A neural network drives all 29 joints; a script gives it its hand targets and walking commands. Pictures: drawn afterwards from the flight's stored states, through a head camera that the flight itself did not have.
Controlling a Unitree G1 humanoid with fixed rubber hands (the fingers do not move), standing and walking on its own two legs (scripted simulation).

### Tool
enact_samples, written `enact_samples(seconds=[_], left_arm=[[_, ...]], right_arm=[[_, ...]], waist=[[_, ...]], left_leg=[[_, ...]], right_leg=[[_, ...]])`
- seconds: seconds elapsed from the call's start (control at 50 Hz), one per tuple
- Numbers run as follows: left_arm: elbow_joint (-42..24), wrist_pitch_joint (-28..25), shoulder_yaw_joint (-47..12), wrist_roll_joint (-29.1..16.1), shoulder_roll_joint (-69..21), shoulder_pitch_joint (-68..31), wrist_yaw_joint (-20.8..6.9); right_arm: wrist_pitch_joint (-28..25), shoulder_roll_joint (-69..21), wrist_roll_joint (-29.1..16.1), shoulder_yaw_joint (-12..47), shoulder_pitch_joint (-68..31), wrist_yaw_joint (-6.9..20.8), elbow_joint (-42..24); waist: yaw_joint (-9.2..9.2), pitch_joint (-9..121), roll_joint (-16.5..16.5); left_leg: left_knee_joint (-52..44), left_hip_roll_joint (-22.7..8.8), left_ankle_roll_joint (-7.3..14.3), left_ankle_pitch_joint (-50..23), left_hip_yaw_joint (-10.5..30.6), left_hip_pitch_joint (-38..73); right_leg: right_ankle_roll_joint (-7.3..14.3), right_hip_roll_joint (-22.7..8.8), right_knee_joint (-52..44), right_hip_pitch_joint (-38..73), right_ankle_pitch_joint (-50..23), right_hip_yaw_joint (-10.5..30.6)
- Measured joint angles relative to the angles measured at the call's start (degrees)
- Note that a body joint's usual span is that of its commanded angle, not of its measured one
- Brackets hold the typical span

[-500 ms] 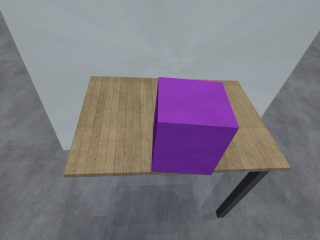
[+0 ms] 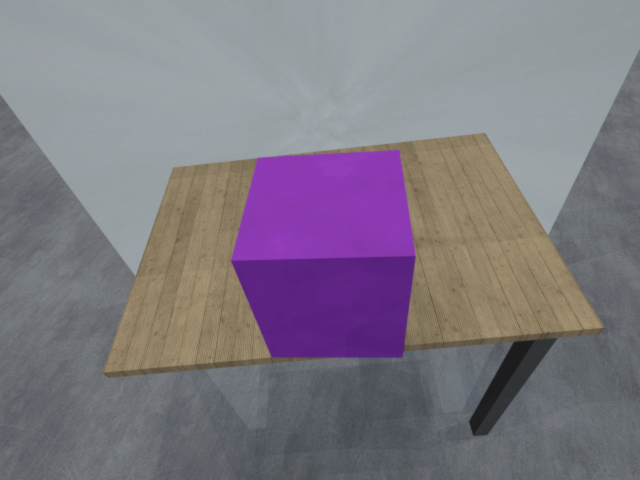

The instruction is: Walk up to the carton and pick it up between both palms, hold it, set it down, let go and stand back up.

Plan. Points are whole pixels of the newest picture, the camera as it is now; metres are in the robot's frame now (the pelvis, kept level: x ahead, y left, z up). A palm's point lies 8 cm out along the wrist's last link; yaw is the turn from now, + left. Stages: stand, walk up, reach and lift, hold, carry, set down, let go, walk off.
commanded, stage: walk up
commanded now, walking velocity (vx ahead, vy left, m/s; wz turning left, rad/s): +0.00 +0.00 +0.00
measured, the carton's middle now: (331, 259) +0.44 +0.01 +0.01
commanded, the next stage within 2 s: stand in 0.62 s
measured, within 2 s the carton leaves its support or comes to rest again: neither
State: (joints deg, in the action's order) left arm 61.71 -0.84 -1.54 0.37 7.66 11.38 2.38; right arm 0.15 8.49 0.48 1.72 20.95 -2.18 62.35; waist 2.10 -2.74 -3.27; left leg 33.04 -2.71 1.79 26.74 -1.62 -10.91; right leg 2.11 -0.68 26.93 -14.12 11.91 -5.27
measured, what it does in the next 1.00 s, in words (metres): steps on the spot: left foot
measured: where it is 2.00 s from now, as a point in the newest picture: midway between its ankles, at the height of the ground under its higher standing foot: outside the picture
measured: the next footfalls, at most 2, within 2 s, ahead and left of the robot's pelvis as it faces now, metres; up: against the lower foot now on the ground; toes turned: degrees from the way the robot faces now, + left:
left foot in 0.16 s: -0.05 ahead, +0.12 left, +0.00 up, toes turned +23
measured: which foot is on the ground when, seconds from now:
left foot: up 0.00-0.14, down 0.16-1.00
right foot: down 0.00-1.00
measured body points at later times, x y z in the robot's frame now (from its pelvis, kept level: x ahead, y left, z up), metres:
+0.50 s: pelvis -0.01 +0.02 +0.00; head -0.01 +0.03 +0.45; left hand -0.03 +0.24 -0.16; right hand -0.07 -0.18 -0.16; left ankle -0.02 +0.13 -0.74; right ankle +0.03 -0.10 -0.74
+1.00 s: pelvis +0.00 +0.03 +0.00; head +0.01 +0.02 +0.45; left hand -0.04 +0.23 -0.16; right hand -0.03 -0.18 -0.16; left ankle -0.02 +0.13 -0.74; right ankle +0.03 -0.10 -0.74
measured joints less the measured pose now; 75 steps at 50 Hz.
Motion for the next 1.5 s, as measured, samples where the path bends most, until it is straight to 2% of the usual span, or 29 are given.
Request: enact_samples(seconds=[0.04,0.16,0.18,0.24,0.36,0.64,0.82,1.5], left_arm=[[-0.01,0.18,0.19,-0.12,0.02,0.75,0.64],[1.28,0.81,0.65,-0.16,0.62,3.63,-0.41],[1.60,0.99,0.83,-0.14,0.80,4.05,-0.49],[2.50,1.45,1.17,-0.21,1.29,5.07,-0.65],[2.26,1.05,1.10,-0.27,0.84,4.66,-1.13],[4.25,1.13,0.74,0.06,0.38,8.02,-0.85],[4.55,0.33,0.65,0.23,-1.09,9.51,-0.71],[4.41,-0.04,1.47,0.12,-1.74,8.12,-0.35]], right_arm=[[0.81,1.00,0.33,-0.48,-1.65,0.12,-0.16],[1.62,2.33,0.55,-1.04,-1.91,0.03,1.01],[1.60,2.04,0.55,-0.96,-1.73,0.04,1.33],[0.89,0.67,0.54,-0.37,-0.68,0.15,1.72],[-0.43,-1.03,0.33,0.40,0.54,0.22,2.58],[-1.28,-1.69,0.09,0.42,-0.06,0.45,2.32],[-1.33,-1.22,-0.07,-0.05,-1.46,0.38,1.88],[-1.61,-1.93,-0.14,-0.01,-1.66,0.01,2.94]], waist=[[-0.90,-0.46,0.46],[-1.86,-0.06,0.76],[-2.01,0.04,1.31],[-1.92,0.89,3.71],[-2.41,0.42,4.72],[-2.30,1.30,3.59],[-2.86,1.24,3.64],[-2.56,0.76,3.16]], left_leg=[[-0.28,-0.31,-0.28,-0.66,0.85,-0.97],[-3.02,-0.06,-1.07,-8.31,1.91,-0.59],[-3.85,0.04,-1.65,-10.63,2.06,-0.09],[-6.60,0.50,-3.16,-11.48,1.31,1.67],[-8.90,1.78,-2.13,-12.98,0.31,2.43],[-10.30,4.20,-0.22,-13.50,-0.65,2.92],[-10.32,4.06,-0.35,-13.09,-0.45,2.85],[-10.01,2.91,-1.19,-11.53,-0.12,3.98]], right_leg=[[0.36,0.45,-0.68,-0.01,-0.78,0.22],[0.73,2.07,-1.70,0.29,-1.75,-0.55],[0.69,2.16,-1.71,0.44,-1.78,-0.33],[0.38,1.74,-2.81,1.16,-2.39,0.54],[-0.73,0.61,-4.52,1.45,-4.03,1.64],[-2.70,-1.71,-3.06,0.50,-3.28,2.99],[-2.64,-1.57,-3.01,0.44,-2.76,2.89],[-2.01,-0.47,-2.98,1.64,-1.34,2.72]])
